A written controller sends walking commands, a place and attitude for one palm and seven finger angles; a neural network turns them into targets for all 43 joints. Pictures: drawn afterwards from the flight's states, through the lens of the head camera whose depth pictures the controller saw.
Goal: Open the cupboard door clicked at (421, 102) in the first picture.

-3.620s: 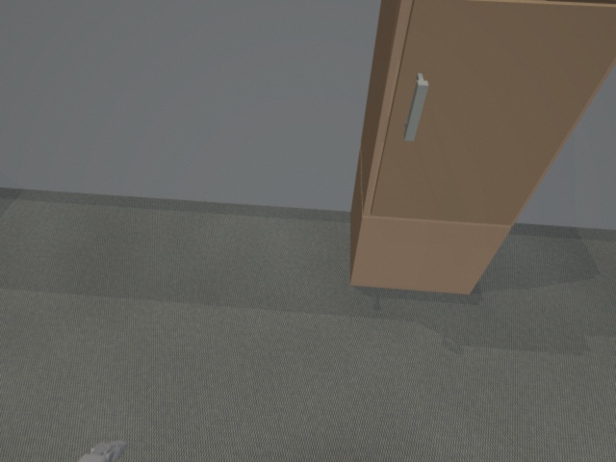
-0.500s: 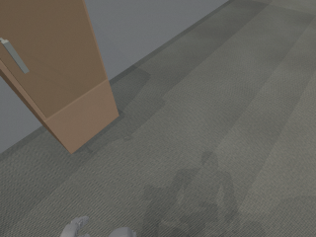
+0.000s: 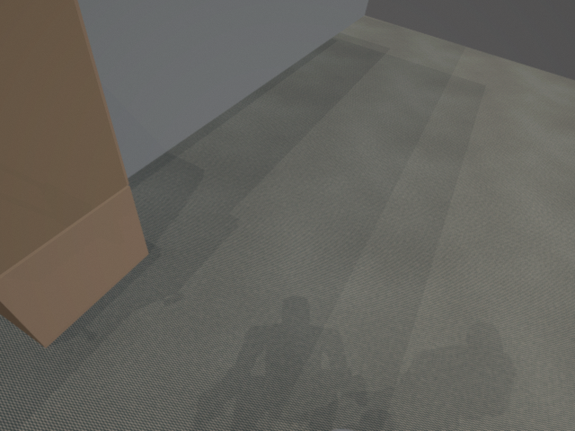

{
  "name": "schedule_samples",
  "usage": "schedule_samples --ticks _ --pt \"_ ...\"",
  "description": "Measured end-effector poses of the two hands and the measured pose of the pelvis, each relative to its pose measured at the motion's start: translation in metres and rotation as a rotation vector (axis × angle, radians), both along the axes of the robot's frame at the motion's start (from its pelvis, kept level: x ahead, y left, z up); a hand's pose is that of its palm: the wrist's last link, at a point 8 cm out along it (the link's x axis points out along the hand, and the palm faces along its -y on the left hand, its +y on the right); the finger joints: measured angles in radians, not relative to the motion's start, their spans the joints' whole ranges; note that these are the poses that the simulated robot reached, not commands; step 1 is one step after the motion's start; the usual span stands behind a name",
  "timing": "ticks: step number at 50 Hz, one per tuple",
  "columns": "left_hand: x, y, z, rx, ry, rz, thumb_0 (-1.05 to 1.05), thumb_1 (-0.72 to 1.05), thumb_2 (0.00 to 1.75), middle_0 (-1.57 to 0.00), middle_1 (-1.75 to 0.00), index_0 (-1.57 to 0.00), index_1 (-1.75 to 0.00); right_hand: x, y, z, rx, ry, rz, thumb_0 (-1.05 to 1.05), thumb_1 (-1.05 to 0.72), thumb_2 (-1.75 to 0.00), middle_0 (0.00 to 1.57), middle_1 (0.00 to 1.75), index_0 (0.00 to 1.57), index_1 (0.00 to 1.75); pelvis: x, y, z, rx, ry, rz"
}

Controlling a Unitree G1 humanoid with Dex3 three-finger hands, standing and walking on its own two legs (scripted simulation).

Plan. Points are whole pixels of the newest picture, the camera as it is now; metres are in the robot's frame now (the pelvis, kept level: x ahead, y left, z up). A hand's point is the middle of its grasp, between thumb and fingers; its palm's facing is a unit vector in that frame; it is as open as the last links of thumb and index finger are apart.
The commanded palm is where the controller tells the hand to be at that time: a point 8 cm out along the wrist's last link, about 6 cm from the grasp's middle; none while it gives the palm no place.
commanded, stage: walk to a spot facing it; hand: left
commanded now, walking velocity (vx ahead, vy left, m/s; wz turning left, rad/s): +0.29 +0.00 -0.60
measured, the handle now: out of the picture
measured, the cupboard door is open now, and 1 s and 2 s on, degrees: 0 0 0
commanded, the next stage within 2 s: turn to face it in 1.06 s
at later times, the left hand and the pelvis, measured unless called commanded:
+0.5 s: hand (250, 319) +0.37 +0.09 -0.20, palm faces -0.31 -0.94 -0.16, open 7.4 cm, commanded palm none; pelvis +0.19 -0.05 -0.04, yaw -18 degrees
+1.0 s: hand (239, 260) +0.51 +0.13 -0.20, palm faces -0.45 -0.86 -0.22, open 7.4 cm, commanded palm none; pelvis +0.39 -0.04 -0.02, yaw -37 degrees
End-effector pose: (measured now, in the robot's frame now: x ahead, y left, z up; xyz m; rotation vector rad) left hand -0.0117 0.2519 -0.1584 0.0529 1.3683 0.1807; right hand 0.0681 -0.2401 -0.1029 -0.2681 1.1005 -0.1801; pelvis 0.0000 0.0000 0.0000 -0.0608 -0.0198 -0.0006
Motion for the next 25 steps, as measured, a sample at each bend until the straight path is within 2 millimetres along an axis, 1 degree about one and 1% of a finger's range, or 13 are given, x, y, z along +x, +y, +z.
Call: schedule_samples --ticks 4,8,12,16,19,21,23,25 --pt "0.055 0.01 0.003 0.007 -0.05 -0.055 0.01 0.91 0.89 -0.2 -0.3 -0.19 -0.3 -0.033 0.013 -0.007 0.016 0.108 -0.102 0.0 -0.91 -0.9 0.21 0.3 0.2 0.3 0.022 0.008 0.002 -0.003 -0.004 -0.048" --pt "0.113 0.006 0.002 0.005 -0.073 -0.124 0.01 0.91 0.89 -0.2 -0.29 -0.19 -0.3 -0.067 0.028 -0.017 0.05 0.226 -0.215 0.0 -0.91 -0.9 0.2 0.3 0.2 0.3 0.048 0.01 -0.001 0.006 -0.003 -0.103" --pt "0.177 -0.014 -0.002 -0.01 -0.09 -0.214 0.01 0.92 0.89 -0.2 -0.29 -0.19 -0.3 -0.094 0.045 -0.025 0.095 0.344 -0.322 0.01 -0.91 -0.9 0.2 0.3 0.2 0.3 0.077 0.007 -0.007 0.017 0.004 -0.153" --pt "0.252 -0.048 -0.006 -0.031 -0.127 -0.325 0.01 0.92 0.89 -0.2 -0.29 -0.19 -0.3 -0.109 0.059 -0.03 0.145 0.459 -0.42 0.01 -0.91 -0.9 0.2 0.3 0.2 0.3 0.109 -0.002 -0.016 0.024 0.012 -0.2" --pt "0.312 -0.08 -0.011 -0.04 -0.186 -0.404 0.01 0.91 0.89 -0.2 -0.29 -0.19 -0.3 -0.11 0.064 -0.036 0.183 0.536 -0.486 0.01 -0.91 -0.9 0.2 0.3 0.2 0.3 0.136 -0.015 -0.026 0.024 0.017 -0.24" --pt "0.347 -0.099 -0.015 -0.038 -0.239 -0.437 0.01 0.91 0.89 -0.2 -0.29 -0.19 -0.3 -0.102 0.059 -0.042 0.208 0.567 -0.522 0.01 -0.91 -0.9 0.21 0.3 0.2 0.3 0.158 -0.028 -0.034 0.04 0.011 -0.266" --pt "0.372 -0.111 -0.018 -0.029 -0.28 -0.448 0.0 0.91 0.89 -0.2 -0.3 -0.19 -0.3 -0.082 0.046 -0.052 0.218 0.561 -0.546 0.01 -0.91 -0.9 0.21 0.3 0.2 0.3 0.175 -0.039 -0.041 0.049 0.005 -0.303" --pt "0.385 -0.115 -0.015 -0.016 -0.27 -0.457 0.0 0.91 0.89 -0.2 -0.3 -0.2 -0.3 -0.046 0.027 -0.057 0.202 0.49 -0.555 0.01 -0.91 -0.9 0.21 0.3 0.2 0.3 0.189 -0.046 -0.038 0.042 -0.011 -0.321"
